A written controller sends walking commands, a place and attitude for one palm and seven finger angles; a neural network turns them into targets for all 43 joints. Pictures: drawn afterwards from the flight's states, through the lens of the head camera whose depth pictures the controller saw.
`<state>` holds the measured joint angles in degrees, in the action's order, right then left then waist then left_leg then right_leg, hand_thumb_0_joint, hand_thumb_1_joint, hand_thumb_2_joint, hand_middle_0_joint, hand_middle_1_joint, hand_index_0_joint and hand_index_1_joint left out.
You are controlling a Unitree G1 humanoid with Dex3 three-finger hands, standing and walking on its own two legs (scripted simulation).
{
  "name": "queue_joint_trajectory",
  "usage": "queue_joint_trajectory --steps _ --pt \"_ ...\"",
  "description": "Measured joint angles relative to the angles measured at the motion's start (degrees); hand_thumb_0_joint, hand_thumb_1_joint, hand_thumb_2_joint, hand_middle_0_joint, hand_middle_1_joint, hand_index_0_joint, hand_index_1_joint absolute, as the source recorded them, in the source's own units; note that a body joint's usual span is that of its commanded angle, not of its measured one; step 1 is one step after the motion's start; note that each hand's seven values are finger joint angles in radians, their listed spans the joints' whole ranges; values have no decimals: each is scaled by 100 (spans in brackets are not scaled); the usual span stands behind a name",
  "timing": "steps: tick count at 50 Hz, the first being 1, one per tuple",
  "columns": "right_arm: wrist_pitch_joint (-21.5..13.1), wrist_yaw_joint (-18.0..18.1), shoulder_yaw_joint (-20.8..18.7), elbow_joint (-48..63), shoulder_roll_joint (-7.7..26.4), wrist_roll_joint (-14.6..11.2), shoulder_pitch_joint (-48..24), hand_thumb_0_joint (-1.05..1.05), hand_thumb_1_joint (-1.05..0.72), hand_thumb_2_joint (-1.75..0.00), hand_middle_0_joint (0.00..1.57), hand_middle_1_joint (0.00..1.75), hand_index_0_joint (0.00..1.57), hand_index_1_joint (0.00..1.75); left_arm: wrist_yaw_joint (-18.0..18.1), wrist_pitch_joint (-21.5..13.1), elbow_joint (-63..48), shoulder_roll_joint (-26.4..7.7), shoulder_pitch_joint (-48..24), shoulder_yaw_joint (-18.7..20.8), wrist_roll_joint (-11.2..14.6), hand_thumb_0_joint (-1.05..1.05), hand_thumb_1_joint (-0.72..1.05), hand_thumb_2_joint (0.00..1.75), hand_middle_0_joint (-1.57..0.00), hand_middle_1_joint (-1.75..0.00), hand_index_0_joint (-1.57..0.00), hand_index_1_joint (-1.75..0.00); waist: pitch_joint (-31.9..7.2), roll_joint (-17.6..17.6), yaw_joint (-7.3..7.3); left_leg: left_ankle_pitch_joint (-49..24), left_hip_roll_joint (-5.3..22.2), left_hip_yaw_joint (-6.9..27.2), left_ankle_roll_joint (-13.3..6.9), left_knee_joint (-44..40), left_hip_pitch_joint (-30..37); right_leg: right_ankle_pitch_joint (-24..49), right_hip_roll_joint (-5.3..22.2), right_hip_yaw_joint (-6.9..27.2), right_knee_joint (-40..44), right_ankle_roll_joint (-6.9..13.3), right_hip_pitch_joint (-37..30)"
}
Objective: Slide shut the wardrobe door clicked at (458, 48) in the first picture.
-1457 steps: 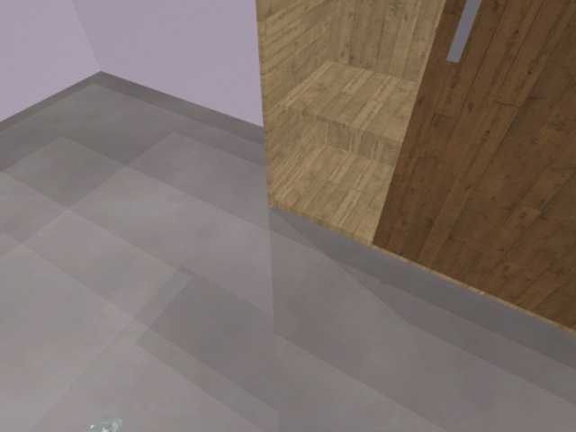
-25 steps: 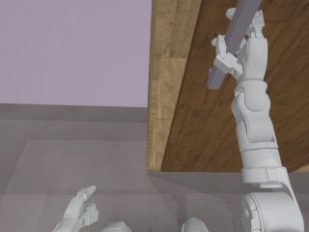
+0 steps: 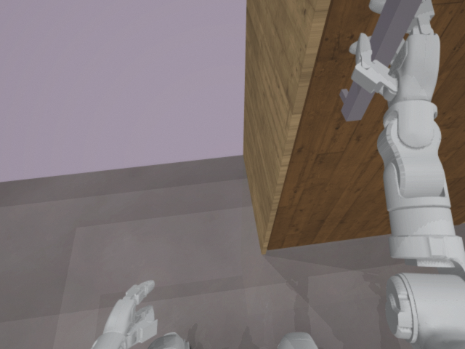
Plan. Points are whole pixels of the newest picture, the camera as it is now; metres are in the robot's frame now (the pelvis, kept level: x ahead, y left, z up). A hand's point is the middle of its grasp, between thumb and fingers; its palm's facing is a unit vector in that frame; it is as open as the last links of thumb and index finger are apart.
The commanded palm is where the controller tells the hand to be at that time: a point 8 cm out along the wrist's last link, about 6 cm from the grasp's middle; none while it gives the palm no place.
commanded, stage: step sideways, sliding the door along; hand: right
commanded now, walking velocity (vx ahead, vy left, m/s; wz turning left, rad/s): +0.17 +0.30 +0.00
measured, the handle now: (385, 15) +0.45 -0.25 +0.27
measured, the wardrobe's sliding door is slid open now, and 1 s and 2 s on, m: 0.00 0.00 0.00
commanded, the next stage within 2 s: stop walking and hold the door there in 0.30 s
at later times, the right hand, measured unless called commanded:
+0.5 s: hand (360, 61) +0.43 -0.22 +0.23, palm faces +0.67 +0.72 -0.19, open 7.4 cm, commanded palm +0.37 -0.23 +0.22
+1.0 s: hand (359, 61) +0.43 -0.22 +0.23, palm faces +0.68 +0.71 -0.17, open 7.3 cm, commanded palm +0.37 -0.23 +0.22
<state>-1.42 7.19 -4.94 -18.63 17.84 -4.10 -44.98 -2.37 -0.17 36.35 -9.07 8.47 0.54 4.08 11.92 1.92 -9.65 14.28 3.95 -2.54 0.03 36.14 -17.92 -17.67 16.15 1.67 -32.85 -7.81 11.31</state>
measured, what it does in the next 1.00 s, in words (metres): steps to the left: left foot, then right foot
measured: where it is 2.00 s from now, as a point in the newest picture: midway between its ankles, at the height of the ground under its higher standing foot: outside the picture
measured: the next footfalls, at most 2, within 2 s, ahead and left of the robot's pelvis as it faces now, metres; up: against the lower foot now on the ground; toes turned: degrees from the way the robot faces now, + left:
left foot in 0.02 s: +0.09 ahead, +0.19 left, +0.00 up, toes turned +4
right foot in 0.18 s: +0.06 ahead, -0.11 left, +0.00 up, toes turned -7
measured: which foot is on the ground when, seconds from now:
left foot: up 0.00-0.00, down 0.02-0.18, up 0.20-0.40, down 0.42-1.00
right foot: down 0.00-0.02, up 0.04-0.16, down 0.18-0.46, up 0.48-0.60, down 0.62-1.00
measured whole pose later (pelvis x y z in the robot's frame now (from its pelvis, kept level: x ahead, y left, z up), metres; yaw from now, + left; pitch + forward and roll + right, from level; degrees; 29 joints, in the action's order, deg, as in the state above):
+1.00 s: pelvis +0.12 +0.13 +0.02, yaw +2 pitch -1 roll +1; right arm -4.3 12.1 -31.5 -5.0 28.6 -5.7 -8.1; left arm 2.5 -2.7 36.9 -13.7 11.4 -1.0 3.0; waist 1.9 0.6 -0.8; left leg 12.1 -0.5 -1.4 0.1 25.0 -11.6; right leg -15.9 4.7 -7.1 -28.7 -0.5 11.3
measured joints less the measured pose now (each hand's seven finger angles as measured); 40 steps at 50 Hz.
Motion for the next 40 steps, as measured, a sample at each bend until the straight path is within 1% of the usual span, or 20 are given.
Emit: queue_joint_trajectory --steps 1,2,3,6,8,9,13,15,18,20,21,22,23,24,26,28,30,32,35,40 --pt "50 -8 -108 -52 111 -24 -61 -5 -67 -82 46 140 17 129 -19 -8 -13 -6 -43 -19 28 1 90 90 -20 -30 -20 -30 18 35 7 -184 -57 -72 76 -300 222 -142 83 108 -257 -4 87" --pt "49 14 -273 -101 158 -53 -77 -5 -66 -83 48 141 17 127 -25 -4 22 -89 -165 -7 51 1 90 90 -20 -30 -20 -30 122 271 98 -150 -209 -240 174 -268 337 -214 258 287 -580 123 203" --pt "37 69 -405 -151 183 -73 -62 -6 -66 -83 49 141 18 126 -15 23 92 -157 -282 24 74 1 90 90 -20 -30 -20 -30 193 401 210 -38 -267 -371 205 -178 393 -112 242 454 -987 288 378" --pt "134 279 -623 -25 174 -77 180 -6 -64 -83 49 142 19 127 108 158 294 -305 -455 66 84 1 90 89 -20 -30 -20 -30 120 230 365 169 -111 -453 137 -133 404 -899 -520 362 -2158 634 820" --pt "243 397 -668 261 186 -57 414 -6 -63 -82 49 142 20 128 178 228 268 -387 -421 67 68 1 90 89 -20 -30 -20 -30 -1 21 406 222 -7 -437 78 -103 361 -557 -936 -88 -1276 755 613" --pt "329 414 -684 424 212 -60 527 -6 -63 -82 48 141 21 128 193 257 188 -458 -368 89 50 1 90 90 -20 -30 -20 -30 -94 45 406 253 -65 -450 49 97 245 -74 -941 -223 -623 817 390" --pt "385 278 -850 815 488 -93 766 -7 -63 -81 48 141 20 124 69 308 30 -309 -373 264 41 1 91 90 -20 -30 -19 -30 28 -173 284 1002 -353 -54 0 2108 -442 -231 -712 -242 -319 398 79" --pt "361 260 -986 970 536 -80 904 -7 -63 -82 48 141 19 123 -14 256 -63 -288 -320 259 41 1 91 90 -19 -30 -19 -30 64 -131 191 1058 -384 -101 -2 2328 -616 -182 -527 -218 -101 326 -76" --pt "331 317 -1236 1155 537 -113 1092 -8 -61 -82 49 142 18 125 -76 101 -204 -324 -225 214 24 1 90 90 -20 -30 -19 -30 137 37 80 730 -317 -231 10 1445 -433 -185 -264 -179 59 131 -286" --pt "389 359 -1418 1260 593 -115 1162 -8 -61 -82 49 142 16 127 -76 -31 -286 -331 -177 148 39 1 90 90 -20 -30 -19 -30 206 74 63 -11 -273 -281 41 361 -28 -318 -166 -151 -149 68 -327" --pt "432 372 -1507 1292 632 -108 1160 -8 -61 -82 49 142 14 127 -71 -97 -311 -324 -160 108 53 1 90 90 -20 -30 -20 -30 242 50 92 -371 -247 -315 58 -132 250 -424 -154 -115 -390 78 -290" --pt "202 276 -1732 1206 750 -58 1310 -9 -60 -81 49 142 13 128 -46 -128 -216 -351 -299 29 30 1 90 90 -20 -30 -20 -30 282 126 224 -171 -310 -404 49 -206 385 -485 -60 -70 -682 134 -206" --pt "-81 194 -1965 1097 916 -24 1540 -11 -59 -80 49 142 13 129 -9 -103 -119 -370 -477 -12 5 1 90 90 -20 -30 -20 -30 318 197 397 21 -360 -460 18 -153 419 -376 -75 47 -1056 279 -57" --pt "-252 160 -2135 1036 1033 -26 1762 -13 -58 -79 49 142 14 130 35 -78 -55 -395 -590 -9 8 1 90 90 -20 -30 -20 -30 315 214 506 140 -355 -456 -11 -125 418 -541 -274 176 -1522 392 122" --pt "-354 181 -2304 1041 1065 -51 2097 -15 -56 -78 48 141 16 130 164 -97 25 -486 -642 10 21 1 90 89 -20 -30 -20 -30 234 158 558 165 -270 -357 -36 -233 429 -1000 -818 231 -2066 555 384" --pt "-427 231 -2424 1088 1025 -43 2397 -17 -55 -78 48 141 18 130 293 -151 106 -580 -631 -5 -2 1 90 89 -20 -30 -20 -30 106 72 625 48 -182 -281 -13 -473 485 -1103 -1193 36 -1472 636 399" --pt "-453 299 -2492 1199 996 -36 2663 -17 -55 -78 47 141 19 131 392 -151 117 -666 -583 1 -21 1 90 89 -20 -30 -20 -30 -35 23 729 -15 -145 -272 12 -642 539 -449 -1389 -238 -339 663 260" --pt "-410 346 -2506 1358 985 -37 2833 -17 -54 -79 47 140 19 131 441 -120 96 -722 -529 73 -4 1 90 90 -20 -30 -20 -30 -136 13 762 13 -199 -261 44 -646 575 440 -1380 -457 233 721 127" --pt "-365 397 -2484 1514 953 -43 3051 -15 -56 -79 46 140 18 130 437 -112 33 -701 -383 140 30 1 90 90 -20 -30 -20 -30 -340 -142 688 -48 -243 -76 70 -752 598 265 -1341 -656 296 792 27" --pt "-269 460 -2572 1578 1075 -75 3390 -14 -58 -78 46 140 15 131 439 -284 -190 -586 -144 47 -68 1 90 90 -20 -30 -20 -30 -614 -307 765 5 -245 107 52 -694 525 201 -1342 -856 385 795 -49"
